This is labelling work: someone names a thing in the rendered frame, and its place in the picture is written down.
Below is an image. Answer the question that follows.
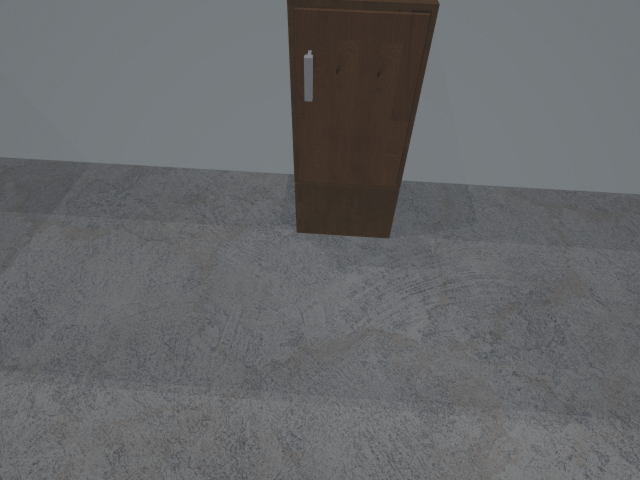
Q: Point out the cupboard door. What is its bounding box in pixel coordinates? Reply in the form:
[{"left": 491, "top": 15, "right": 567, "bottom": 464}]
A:
[{"left": 294, "top": 7, "right": 430, "bottom": 187}]

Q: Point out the handle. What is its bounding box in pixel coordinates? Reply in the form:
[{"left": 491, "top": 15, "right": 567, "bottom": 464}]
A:
[{"left": 304, "top": 50, "right": 313, "bottom": 102}]

